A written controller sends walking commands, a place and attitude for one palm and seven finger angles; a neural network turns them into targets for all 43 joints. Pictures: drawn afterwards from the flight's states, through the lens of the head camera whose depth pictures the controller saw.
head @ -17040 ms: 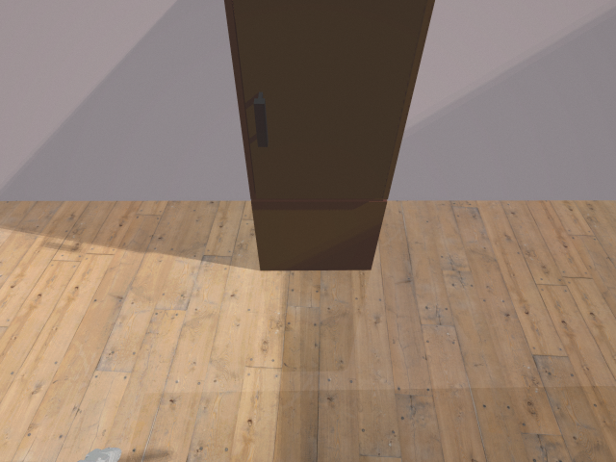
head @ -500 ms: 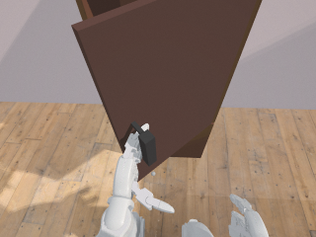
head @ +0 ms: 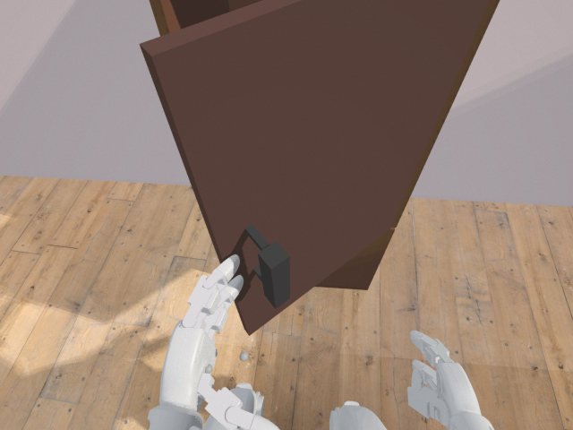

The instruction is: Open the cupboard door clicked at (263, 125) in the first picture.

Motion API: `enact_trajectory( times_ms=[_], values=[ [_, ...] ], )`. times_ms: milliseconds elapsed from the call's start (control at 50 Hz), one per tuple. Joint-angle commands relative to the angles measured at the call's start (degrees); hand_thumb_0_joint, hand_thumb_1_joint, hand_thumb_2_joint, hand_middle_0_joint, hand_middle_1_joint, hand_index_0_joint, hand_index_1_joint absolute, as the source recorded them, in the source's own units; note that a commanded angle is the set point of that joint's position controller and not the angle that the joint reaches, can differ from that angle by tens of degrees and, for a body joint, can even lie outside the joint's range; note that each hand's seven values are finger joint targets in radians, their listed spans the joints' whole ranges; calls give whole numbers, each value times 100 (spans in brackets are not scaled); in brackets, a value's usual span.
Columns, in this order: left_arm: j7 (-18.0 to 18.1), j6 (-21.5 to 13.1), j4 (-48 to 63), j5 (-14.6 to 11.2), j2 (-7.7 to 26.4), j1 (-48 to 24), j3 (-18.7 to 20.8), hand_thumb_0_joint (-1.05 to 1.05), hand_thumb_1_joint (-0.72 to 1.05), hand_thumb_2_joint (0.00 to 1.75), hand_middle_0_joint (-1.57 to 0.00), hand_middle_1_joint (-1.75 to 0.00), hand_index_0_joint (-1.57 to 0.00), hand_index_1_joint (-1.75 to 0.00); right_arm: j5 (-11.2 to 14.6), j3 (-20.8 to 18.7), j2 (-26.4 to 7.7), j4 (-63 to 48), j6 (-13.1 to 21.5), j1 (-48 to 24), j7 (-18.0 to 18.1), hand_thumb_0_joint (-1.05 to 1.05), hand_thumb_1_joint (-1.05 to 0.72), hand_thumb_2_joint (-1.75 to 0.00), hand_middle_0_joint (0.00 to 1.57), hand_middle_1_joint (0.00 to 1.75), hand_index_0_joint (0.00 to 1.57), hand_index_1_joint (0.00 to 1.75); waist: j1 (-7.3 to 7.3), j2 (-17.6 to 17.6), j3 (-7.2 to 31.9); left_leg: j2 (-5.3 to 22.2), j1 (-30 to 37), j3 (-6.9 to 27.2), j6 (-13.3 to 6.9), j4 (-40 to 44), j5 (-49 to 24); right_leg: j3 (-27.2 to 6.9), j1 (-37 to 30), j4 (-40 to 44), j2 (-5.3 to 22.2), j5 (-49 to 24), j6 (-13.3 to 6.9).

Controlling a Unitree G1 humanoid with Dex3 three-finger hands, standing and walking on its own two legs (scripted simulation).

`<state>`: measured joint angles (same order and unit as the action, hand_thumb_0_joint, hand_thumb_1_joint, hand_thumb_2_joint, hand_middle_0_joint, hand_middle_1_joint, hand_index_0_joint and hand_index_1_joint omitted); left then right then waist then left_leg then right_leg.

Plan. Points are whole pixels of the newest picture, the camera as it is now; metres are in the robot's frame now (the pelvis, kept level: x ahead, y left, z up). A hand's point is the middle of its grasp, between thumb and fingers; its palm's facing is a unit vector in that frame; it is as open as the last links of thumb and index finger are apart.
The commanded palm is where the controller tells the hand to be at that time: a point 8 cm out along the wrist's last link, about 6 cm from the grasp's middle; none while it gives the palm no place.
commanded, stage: slide the hand sideways off the handle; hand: left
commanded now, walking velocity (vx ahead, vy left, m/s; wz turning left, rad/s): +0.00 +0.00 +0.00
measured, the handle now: (265, 266) +0.32 +0.05 +0.06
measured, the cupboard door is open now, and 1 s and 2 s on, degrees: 42 42 42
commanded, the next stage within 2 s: draw the hand back to the body in 0.32 s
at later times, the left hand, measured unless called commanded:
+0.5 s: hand (203, 379) +0.18 +0.11 +0.06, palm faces -0.07 -1.00 -0.01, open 16.3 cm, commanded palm +0.16 +0.17 +0.07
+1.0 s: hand (109, 362) +0.18 +0.17 +0.14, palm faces +0.03 -0.98 -0.19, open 15.9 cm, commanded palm +0.15 +0.23 +0.17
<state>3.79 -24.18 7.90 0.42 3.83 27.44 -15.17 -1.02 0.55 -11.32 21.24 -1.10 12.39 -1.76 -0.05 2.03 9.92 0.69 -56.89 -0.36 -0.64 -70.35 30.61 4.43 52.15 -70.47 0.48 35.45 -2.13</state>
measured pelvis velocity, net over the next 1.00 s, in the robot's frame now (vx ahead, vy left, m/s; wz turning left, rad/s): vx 0.01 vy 0.01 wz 0.00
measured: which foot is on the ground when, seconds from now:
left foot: down 0.00-1.00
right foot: down 0.00-1.00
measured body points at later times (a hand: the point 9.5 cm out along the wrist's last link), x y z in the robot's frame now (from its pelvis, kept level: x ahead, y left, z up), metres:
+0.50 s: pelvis -0.01 -0.01 -0.01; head +0.05 -0.02 +0.44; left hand +0.18 +0.16 +0.06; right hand +0.18 -0.24 -0.09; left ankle +0.03 +0.11 -0.63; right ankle -0.01 -0.10 -0.63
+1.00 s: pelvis +0.01 +0.01 +0.05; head +0.01 +0.00 +0.50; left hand +0.17 +0.22 +0.16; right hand +0.19 -0.22 -0.01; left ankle +0.03 +0.11 -0.63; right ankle -0.01 -0.10 -0.63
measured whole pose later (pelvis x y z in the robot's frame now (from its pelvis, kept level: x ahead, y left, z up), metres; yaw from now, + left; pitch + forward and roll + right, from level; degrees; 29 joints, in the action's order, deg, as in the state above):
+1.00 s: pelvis +0.01 +0.01 +0.05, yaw +0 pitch +8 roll -2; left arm -3.9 -10.6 23.7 -8.2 15.8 37.8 3.0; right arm 2.2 0.6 -12.6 22.8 1.0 16.2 4.7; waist -1.0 3.1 9.1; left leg 1.0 -39.1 0.4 -0.7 -56.7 26.0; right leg 4.9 33.5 -54.4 -0.6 29.3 -1.6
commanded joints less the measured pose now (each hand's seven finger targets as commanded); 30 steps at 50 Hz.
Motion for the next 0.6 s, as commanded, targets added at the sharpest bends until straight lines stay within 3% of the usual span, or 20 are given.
enact_trajectory(
  times_ms=[0, 40, 100, 120, 220, 260, 280, 320, 400, 420, 460, 540, 580],
  values=[
    [-99, -491, 1359, -199, 140, 252, 322, 0, -50, 30, -15, -30, -15, -30, 57, -266, -578, -907, 322, -184, 97, 0, -90, -90, 20, 30, 20, 30, 79, -433, 1193, -150, 1124, 210, -63, 791, -1392, -291, -665, 1090, -135, -2160, 52],
    [-194, -512, 1387, -283, 270, 401, 524, 0, -50, 30, -15, -30, -15, -30, 66, -287, -568, -883, 336, -200, 126, 0, -90, -90, 20, 30, 20, 30, 33, -425, 1210, -158, 1047, 219, -67, 753, -1431, -317, -754, 1084, -143, -2220, 43],
    [-382, -573, 1497, -415, 352, 608, 622, 0, -50, 30, -15, -30, -15, -30, 83, -302, -568, -877, 361, -201, 154, 0, -90, -90, 20, 30, 20, 30, 49, -348, 1194, -159, 995, 188, -65, 701, -1393, -358, -740, 1098, -124, -2281, 82],
    [-458, -594, 1538, -448, 350, 532, 579, 0, -50, 30, -15, -30, -15, -30, 93, -301, -579, -874, 381, -219, 168, 0, -90, -90, 20, 30, 20, 30, 124, -373, 1090, -160, 923, 191, -74, 666, -1277, -394, -663, 1138, -112, -2185, 105],
    [-800, -654, 1544, -674, 576, 640, 874, 0, -50, 30, -15, -30, -15, -30, 126, -337, -601, -811, 451, -237, 262, 0, -90, -90, 20, 30, 20, 30, 117, -401, 1054, -152, 711, 208, -75, 530, -1091, -524, -609, 1183, -92, -1921, 134],
    [-887, -638, 1586, -766, 653, 750, 1034, 0, -50, 30, -15, -30, -15, -30, 132, -354, -596, -800, 472, -267, 291, 0, -90, -90, 20, 30, 20, 30, 48, -288, 1176, -151, 701, 198, -73, 502, -1143, -539, -651, 1155, -89, -1897, 118],
    [-932, -622, 1576, -810, 599, 727, 986, 0, -50, 30, -15, -30, -15, -30, 137, -346, -597, -806, 485, -269, 302, 0, -90, -90, 20, 30, 20, 30, 89, -356, 1110, -154, 672, 202, -73, 491, -1099, -564, -651, 1188, -80, -1893, 142],
    [-979, -600, 1612, -874, 597, 609, 1021, 0, -50, 30, -15, -30, -15, -30, 144, -351, -603, -795, 504, -254, 334, 0, -90, -90, 20, 30, 20, 30, 121, -460, 1129, -150, 585, 205, -76, 437, -1025, -620, -663, 1233, -61, -1793, 176],
    [-988, -586, 1637, -882, 658, 561, 1044, 0, -50, 30, -15, -30, -15, -30, 150, -360, -615, -774, 570, -262, 367, 0, -90, -90, 20, 30, 20, 30, 98, -361, 1132, -142, 602, 221, -79, 435, -980, -606, -544, 1203, -72, -1594, 150],
    [-990, -569, 1913, -909, 769, 568, 1121, 0, -50, 30, -15, -30, -15, -30, 161, -359, -610, -825, 562, -246, 365, 0, -90, -90, 20, 30, 20, 30, 35, -192, 1222, -140, 713, 212, -85, 525, -994, -587, -624, 1257, -77, -1537, 132],
    [-915, -458, 2261, -911, 1054, 631, 1372, 0, -50, 30, -15, -30, -15, -30, 183, -361, -600, -882, 513, -248, 393, 0, -90, -90, 20, 30, 20, 30, -72, -46, 1433, -138, 1002, 194, -105, 722, -1142, -556, -852, 1337, -106, -1587, 100],
    [-846, -49, 2209, -980, 1092, 850, 1550, 0, -50, 30, -15, -30, -15, -30, 259, -332, -597, -921, 406, -238, 453, 0, -90, -90, 20, 30, 20, 30, -45, -166, 1043, -132, 1294, 216, -112, 1122, -1097, -392, -1052, 1670, -181, -1475, 113],
    [-892, 104, 2173, -1068, 1017, 866, 1538, 0, -50, 30, -15, -30, -15, -30, 283, -301, -601, -916, 402, -202, 473, 0, -90, -90, 20, 30, 20, 30, 43, -307, 853, -141, 1346, 207, -105, 1220, -990, -424, -1131, 1880, -155, -1415, 169]
  ],
)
